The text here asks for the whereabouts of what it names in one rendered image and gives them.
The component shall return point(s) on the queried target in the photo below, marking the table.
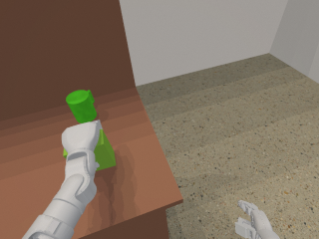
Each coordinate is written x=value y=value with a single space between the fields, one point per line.
x=49 y=49

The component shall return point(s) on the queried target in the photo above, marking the robot left forearm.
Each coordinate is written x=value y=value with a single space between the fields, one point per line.
x=78 y=189

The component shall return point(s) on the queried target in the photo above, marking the right robot hand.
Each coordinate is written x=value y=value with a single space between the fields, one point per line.
x=258 y=220

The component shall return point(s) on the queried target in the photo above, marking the robot right forearm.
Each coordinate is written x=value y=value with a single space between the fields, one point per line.
x=266 y=234

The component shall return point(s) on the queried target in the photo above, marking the sponge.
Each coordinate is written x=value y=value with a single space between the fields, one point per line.
x=104 y=153

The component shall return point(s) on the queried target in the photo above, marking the left robot hand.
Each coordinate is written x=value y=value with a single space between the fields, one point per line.
x=82 y=136

